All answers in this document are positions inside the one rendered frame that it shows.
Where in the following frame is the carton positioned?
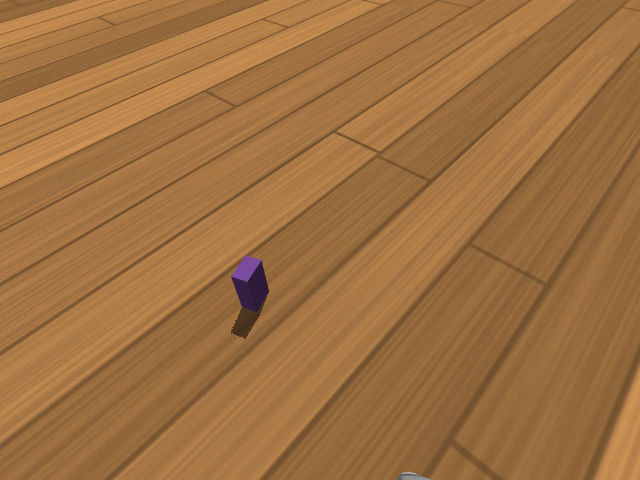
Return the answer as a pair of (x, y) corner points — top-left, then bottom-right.
(231, 256), (269, 312)

